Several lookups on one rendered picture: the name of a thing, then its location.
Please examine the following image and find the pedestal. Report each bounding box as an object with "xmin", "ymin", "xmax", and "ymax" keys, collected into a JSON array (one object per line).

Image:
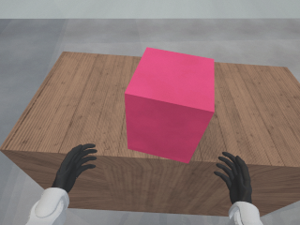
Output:
[{"xmin": 0, "ymin": 51, "xmax": 300, "ymax": 217}]

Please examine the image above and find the left robot hand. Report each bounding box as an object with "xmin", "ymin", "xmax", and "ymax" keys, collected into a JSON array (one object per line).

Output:
[{"xmin": 52, "ymin": 143, "xmax": 98, "ymax": 193}]

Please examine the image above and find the robot left forearm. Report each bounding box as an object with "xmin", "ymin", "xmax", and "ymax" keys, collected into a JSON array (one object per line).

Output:
[{"xmin": 25, "ymin": 187, "xmax": 69, "ymax": 225}]

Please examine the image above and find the carton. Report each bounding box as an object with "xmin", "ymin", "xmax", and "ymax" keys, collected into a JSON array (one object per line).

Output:
[{"xmin": 125, "ymin": 47, "xmax": 215, "ymax": 164}]

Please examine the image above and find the right robot hand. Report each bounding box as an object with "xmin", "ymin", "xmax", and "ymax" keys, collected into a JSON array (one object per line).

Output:
[{"xmin": 214, "ymin": 152, "xmax": 252, "ymax": 204}]

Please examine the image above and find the robot right forearm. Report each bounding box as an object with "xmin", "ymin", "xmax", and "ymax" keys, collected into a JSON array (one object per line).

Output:
[{"xmin": 227, "ymin": 202, "xmax": 263, "ymax": 225}]

